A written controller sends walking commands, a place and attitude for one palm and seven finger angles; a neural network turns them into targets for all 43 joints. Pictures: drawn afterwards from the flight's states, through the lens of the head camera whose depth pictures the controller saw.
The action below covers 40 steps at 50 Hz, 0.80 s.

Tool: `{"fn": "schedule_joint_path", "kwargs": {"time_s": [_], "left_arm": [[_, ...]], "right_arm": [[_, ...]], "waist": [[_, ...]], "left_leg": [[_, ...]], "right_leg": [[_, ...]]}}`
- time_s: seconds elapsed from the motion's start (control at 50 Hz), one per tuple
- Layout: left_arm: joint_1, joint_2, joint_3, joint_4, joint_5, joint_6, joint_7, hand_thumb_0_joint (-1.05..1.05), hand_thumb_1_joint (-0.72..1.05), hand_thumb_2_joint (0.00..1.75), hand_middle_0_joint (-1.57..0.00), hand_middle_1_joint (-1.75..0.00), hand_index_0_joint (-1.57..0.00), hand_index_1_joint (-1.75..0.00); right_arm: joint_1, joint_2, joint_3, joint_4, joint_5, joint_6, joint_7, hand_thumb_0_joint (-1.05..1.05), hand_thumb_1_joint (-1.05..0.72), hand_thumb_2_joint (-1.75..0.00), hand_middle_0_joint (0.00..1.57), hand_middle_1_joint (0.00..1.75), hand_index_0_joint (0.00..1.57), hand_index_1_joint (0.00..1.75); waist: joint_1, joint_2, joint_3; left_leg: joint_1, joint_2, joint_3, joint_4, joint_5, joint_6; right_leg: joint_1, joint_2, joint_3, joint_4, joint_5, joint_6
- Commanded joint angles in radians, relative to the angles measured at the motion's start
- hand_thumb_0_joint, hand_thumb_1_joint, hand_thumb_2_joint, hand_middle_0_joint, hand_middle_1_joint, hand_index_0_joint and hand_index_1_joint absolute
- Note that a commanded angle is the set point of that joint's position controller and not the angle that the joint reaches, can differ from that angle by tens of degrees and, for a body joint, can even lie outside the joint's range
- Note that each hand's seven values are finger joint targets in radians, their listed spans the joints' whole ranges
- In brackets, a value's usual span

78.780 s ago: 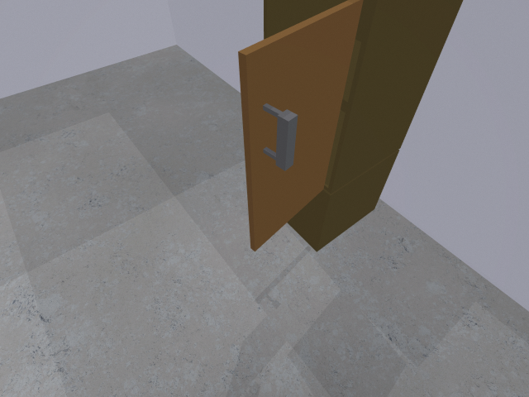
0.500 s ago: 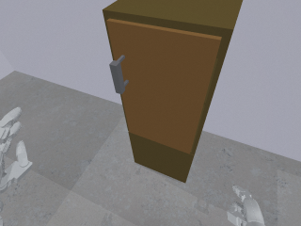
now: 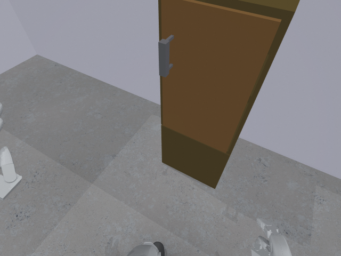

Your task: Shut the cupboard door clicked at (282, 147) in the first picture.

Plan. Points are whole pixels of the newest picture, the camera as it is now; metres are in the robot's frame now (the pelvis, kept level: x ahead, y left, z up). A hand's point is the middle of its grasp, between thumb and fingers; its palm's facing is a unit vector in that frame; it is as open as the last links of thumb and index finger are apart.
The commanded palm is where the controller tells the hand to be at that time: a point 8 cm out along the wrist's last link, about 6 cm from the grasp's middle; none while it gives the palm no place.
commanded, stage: step back with the hand held close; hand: left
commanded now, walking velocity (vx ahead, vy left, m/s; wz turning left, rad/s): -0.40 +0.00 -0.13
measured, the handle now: (167, 55) +0.71 +0.07 +0.09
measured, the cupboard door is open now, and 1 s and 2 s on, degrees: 0 0 0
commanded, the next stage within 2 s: stop stepping back and stand still in 0.22 s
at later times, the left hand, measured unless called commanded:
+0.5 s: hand out of the picture +0.06 +0.28 +0.19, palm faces +0.38 -0.82 -0.44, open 7.4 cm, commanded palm +0.04 +0.32 +0.19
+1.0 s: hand out of the picture +0.04 +0.34 +0.19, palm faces +0.44 -0.80 -0.40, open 7.4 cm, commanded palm -0.01 +0.37 +0.19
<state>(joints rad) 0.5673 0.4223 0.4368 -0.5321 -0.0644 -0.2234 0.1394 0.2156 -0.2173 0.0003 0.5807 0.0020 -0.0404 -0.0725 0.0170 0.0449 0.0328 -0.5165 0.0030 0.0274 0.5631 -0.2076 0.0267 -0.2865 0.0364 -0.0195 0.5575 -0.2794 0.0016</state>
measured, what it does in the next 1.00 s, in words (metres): walks backwards: right foot, then left foot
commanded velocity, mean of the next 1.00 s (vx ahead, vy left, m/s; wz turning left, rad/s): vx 0.04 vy -0.03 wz -0.03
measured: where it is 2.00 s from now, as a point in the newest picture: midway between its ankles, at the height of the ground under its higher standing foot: outside the picture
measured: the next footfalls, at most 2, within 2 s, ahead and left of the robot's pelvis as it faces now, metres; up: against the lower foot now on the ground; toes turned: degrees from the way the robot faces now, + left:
right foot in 0.38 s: -0.17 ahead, -0.08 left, +0.00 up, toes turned -4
left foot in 0.54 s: +0.00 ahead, +0.12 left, +0.00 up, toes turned -2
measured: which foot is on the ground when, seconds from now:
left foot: down 0.00-0.40, up 0.42-0.52, down 0.54-0.76, up 0.78-0.96, down 0.98-1.00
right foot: down 0.00-0.16, up 0.18-0.36, down 0.38-1.00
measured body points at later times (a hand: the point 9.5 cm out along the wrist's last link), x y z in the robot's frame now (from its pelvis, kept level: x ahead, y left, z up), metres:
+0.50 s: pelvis -0.12 +0.03 +0.00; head -0.13 +0.06 +0.45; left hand +0.04 +0.32 +0.21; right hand +0.03 -0.20 -0.08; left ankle +0.00 +0.11 -0.71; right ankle -0.21 -0.08 -0.73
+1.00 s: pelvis -0.19 +0.09 +0.00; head -0.22 +0.11 +0.45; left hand +0.01 +0.39 +0.21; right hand -0.11 -0.20 -0.09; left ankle -0.13 +0.21 -0.73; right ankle -0.21 -0.03 -0.72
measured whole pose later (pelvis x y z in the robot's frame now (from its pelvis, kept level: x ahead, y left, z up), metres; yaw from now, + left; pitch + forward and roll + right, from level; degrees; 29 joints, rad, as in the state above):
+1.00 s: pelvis -0.19 +0.09 +0.00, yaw -7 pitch -1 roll -1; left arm 0.50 0.44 0.45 -0.45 -0.04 -0.20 0.20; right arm 0.33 -0.26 -0.02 0.68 -0.01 -0.07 -0.11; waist 0.00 -0.01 -0.07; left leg -0.35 0.06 0.03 0.62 -0.29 0.01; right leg -0.27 -0.01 -0.07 0.64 -0.39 -0.03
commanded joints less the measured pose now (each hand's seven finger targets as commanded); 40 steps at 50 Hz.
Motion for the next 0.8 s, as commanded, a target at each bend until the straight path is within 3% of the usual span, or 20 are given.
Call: {"fn": "schedule_joint_path", "kwargs": {"time_s": [0.0,0.04,0.08,0.14,0.18,0.22,0.3,0.32,0.34,0.36,0.38,0.4,0.42,0.48,0.54,0.6,0.66,0.7,0.74,0.78], "left_arm": [[-0.081,0.21,0.122,-0.189,-0.004,-0.062,0.047,0.0,0.9,0.9,-0.2,-0.3,-0.2,-0.3],[-0.153,0.193,0.084,-0.156,0.004,-0.052,0.051,0.0,0.9,0.9,-0.2,-0.3,-0.2,-0.3],[-0.218,0.19,0.075,-0.107,0.004,-0.055,0.047,0.0,0.9,0.9,-0.2,-0.3,-0.2,-0.3],[-0.208,0.172,0.111,-0.044,0.025,-0.088,0.034,0.0,0.9,0.9,-0.2,-0.3,-0.2,-0.3],[-0.207,0.181,0.137,-0.04,0.031,-0.087,0.015,0.0,0.9,0.9,-0.2,-0.3,-0.2,-0.3],[-0.161,0.184,0.128,-0.123,0.008,-0.094,0.003,0.0,0.9,0.9,-0.2,-0.3,-0.2,-0.3],[0.002,0.22,0.165,-0.285,-0.038,-0.094,0.006,0.0,0.9,0.9,-0.2,-0.3,-0.2,-0.3],[0.003,0.21,0.147,-0.325,-0.041,-0.103,0.001,0.0,0.9,0.9,-0.2,-0.3,-0.2,-0.3],[0.001,0.23,0.159,-0.342,-0.036,-0.114,0.004,0.0,0.9,0.9,-0.2,-0.3,-0.2,-0.3],[-0.007,0.261,0.181,-0.326,-0.027,-0.118,0.013,0.0,0.9,0.9,-0.2,-0.3,-0.2,-0.3],[-0.065,0.295,0.197,-0.324,-0.023,-0.113,0.029,0.0,0.9,0.9,-0.2,-0.3,-0.2,-0.3],[-0.079,0.311,0.228,-0.264,-0.028,-0.102,0.046,0.0,0.9,0.9,-0.2,-0.3,-0.2,-0.3],[-0.054,0.196,0.12,-0.192,-0.021,-0.055,0.035,0.0,0.9,0.9,-0.2,-0.3,-0.2,-0.3],[-0.174,0.182,0.095,-0.102,-0.007,-0.007,0.041,0.0,0.9,0.9,-0.2,-0.3,-0.2,-0.3],[-0.309,0.147,0.034,-0.01,0.017,0.002,0.045,0.0,0.9,0.9,-0.2,-0.3,-0.2,-0.3],[-0.247,0.179,0.056,-0.045,0.012,0.009,0.035,0.0,0.9,0.9,-0.2,-0.3,-0.2,-0.3],[-0.148,0.149,0.031,-0.19,0.003,0.01,0.027,0.0,0.9,0.9,-0.2,-0.3,-0.2,-0.3],[-0.002,0.217,0.102,-0.277,0.003,0.011,0.029,0.0,0.9,0.9,-0.2,-0.3,-0.2,-0.3],[0.012,0.255,0.142,-0.348,0.005,-0.002,0.032,0.0,0.9,0.9,-0.2,-0.3,-0.2,-0.3],[0.002,0.244,0.174,-0.302,0.005,-0.025,0.04,0.0,0.9,0.9,-0.2,-0.3,-0.2,-0.3]], "right_arm": [[-0.056,-0.126,-0.065,-0.109,-0.005,-0.067,-0.012,0.0,-0.9,-0.9,0.2,0.3,0.2,0.3],[-0.07,-0.114,-0.048,-0.105,-0.003,-0.064,-0.022,0.0,-0.9,-0.9,0.2,0.3,0.2,0.3],[-0.093,-0.139,-0.044,-0.104,0.002,-0.074,-0.038,0.0,-0.9,-0.9,0.2,0.3,0.2,0.3],[-0.115,-0.168,-0.054,-0.118,0.007,-0.096,-0.043,0.0,-0.9,-0.9,0.2,0.3,0.2,0.3],[-0.1,-0.163,-0.071,-0.118,-0.009,-0.087,-0.028,0.0,-0.9,-0.9,0.2,0.3,0.2,0.3],[-0.126,-0.138,-0.074,-0.131,-0.006,-0.09,-0.003,0.0,-0.9,-0.9,0.2,0.3,0.2,0.3],[-0.129,-0.108,-0.069,-0.135,0.0,-0.113,0.029,0.0,-0.9,-0.9,0.2,0.3,0.2,0.3],[-0.112,-0.093,-0.055,-0.134,-0.003,-0.116,0.033,0.0,-0.9,-0.9,0.2,0.3,0.2,0.3],[-0.089,-0.094,-0.052,-0.116,-0.004,-0.119,0.034,0.0,-0.9,-0.9,0.2,0.3,0.2,0.3],[-0.076,-0.095,-0.052,-0.098,-0.004,-0.112,0.029,0.0,-0.9,-0.9,0.2,0.3,0.2,0.3],[-0.074,-0.098,-0.047,-0.08,-0.012,-0.105,0.025,0.0,-0.9,-0.9,0.2,0.3,0.2,0.3],[-0.073,-0.112,-0.047,-0.069,-0.024,-0.108,0.019,0.0,-0.9,-0.9,0.2,0.3,0.2,0.3],[-0.047,-0.099,-0.051,-0.067,0.001,-0.098,0.01,0.0,-0.9,-0.9,0.2,0.3,0.2,0.3],[-0.064,-0.121,-0.037,-0.062,0.004,-0.092,-0.025,0.0,-0.9,-0.9,0.2,0.3,0.2,0.3],[-0.068,-0.151,-0.029,-0.068,0.013,-0.11,-0.046,0.0,-0.9,-0.9,0.2,0.3,0.2,0.3],[-0.077,-0.138,-0.027,-0.085,0.0,-0.111,-0.046,0.0,-0.9,-0.9,0.2,0.3,0.2,0.3],[-0.08,-0.12,-0.037,-0.115,-0.004,-0.115,-0.021,0.0,-0.9,-0.9,0.2,0.3,0.2,0.3],[-0.074,-0.111,-0.042,-0.136,-0.004,-0.107,-0.007,0.0,-0.9,-0.9,0.2,0.3,0.2,0.3],[-0.072,-0.105,-0.051,-0.115,-0.009,-0.074,0.009,0.0,-0.9,-0.9,0.2,0.3,0.2,0.3],[-0.034,-0.111,-0.058,-0.085,-0.005,-0.069,0.013,0.0,-0.9,-0.9,0.2,0.3,0.2,0.3]], "waist": [[-0.04,-0.152,-0.162],[-0.048,-0.132,-0.099],[-0.034,-0.007,-0.017],[-0.018,0.199,-0.037],[-0.01,0.223,-0.084],[0.008,0.153,-0.152],[0.021,0.234,-0.284],[0.014,0.197,-0.285],[0.002,0.097,-0.267],[-0.011,-0.082,-0.221],[-0.009,-0.183,-0.183],[-0.015,-0.126,-0.196],[-0.024,-0.202,-0.201],[-0.052,0.005,-0.07],[-0.04,0.132,0.04],[-0.022,0.162,0.0],[-0.007,0.162,-0.115],[0.002,0.061,-0.194],[0.003,-0.222,-0.141],[-0.034,-0.148,-0.099]], "left_leg": [[0.367,0.015,-0.024,0.21,-0.113,-0.04],[0.309,0.037,-0.048,0.08,-0.046,-0.028],[0.204,0.103,-0.135,-0.131,-0.064,0.003],[-0.231,0.304,-0.344,-0.463,-0.659,0.093],[-0.348,0.343,-0.342,-0.532,-0.674,0.097],[-0.165,0.298,-0.257,-0.45,-0.476,0.068],[0.165,0.209,-0.072,-0.34,-0.268,-0.036],[0.228,0.154,-0.021,-0.271,-0.215,-0.068],[0.315,0.086,0.049,-0.103,-0.141,-0.086],[0.365,0.033,0.054,0.159,-0.097,-0.09],[0.298,0.02,0.013,0.317,-0.102,-0.08],[0.252,0.049,-0.031,0.364,-0.122,-0.071],[0.17,0.028,-0.076,0.334,-0.109,-0.052],[0.332,0.048,-0.049,0.016,0.011,-0.016],[0.206,0.181,-0.275,-0.271,-0.324,0.039],[0.047,0.213,-0.383,-0.525,-0.648,-0.057],[0.041,0.149,-0.2,-0.465,-0.528,-0.106],[0.049,0.043,-0.041,-0.195,-0.394,-0.097],[-0.079,-0.039,0.039,0.404,-0.177,-0.057],[-0.174,0.022,-0.051,0.581,-0.148,-0.051]], "right_leg": [[-0.307,-0.264,0.312,-0.295,-0.105,-0.129],[-0.27,-0.211,0.224,-0.213,0.006,-0.077],[-0.227,-0.066,0.126,-0.133,-0.072,-0.009],[0.185,0.071,0.036,0.238,-0.117,0.021],[0.291,0.104,0.005,0.462,-0.142,0.014],[0.184,0.083,-0.007,0.399,-0.205,-0.005],[0.109,0.054,-0.07,-0.01,-0.247,-0.032],[0.089,0.029,-0.053,-0.157,-0.23,-0.036],[-0.006,-0.051,0.039,-0.296,-0.191,-0.061],[-0.191,-0.219,0.279,-0.382,-0.193,-0.124],[-0.221,-0.356,0.363,-0.393,-0.106,-0.178],[-0.164,-0.394,0.326,-0.334,0.111,-0.218],[-0.042,-0.302,0.26,-0.218,0.166,-0.184],[-0.129,-0.176,0.13,-0.13,0.071,-0.078],[-0.075,-0.032,0.066,-0.062,-0.106,-0.002],[0.064,0.06,-0.025,0.092,-0.215,-0.016],[0.226,0.08,-0.065,0.0,-0.211,-0.045],[0.275,-0.007,0.029,-0.153,-0.232,-0.097],[0.106,-0.369,0.484,-0.409,-0.399,-0.25],[0.093,-0.368,0.41,-0.355,-0.25,-0.269]]}}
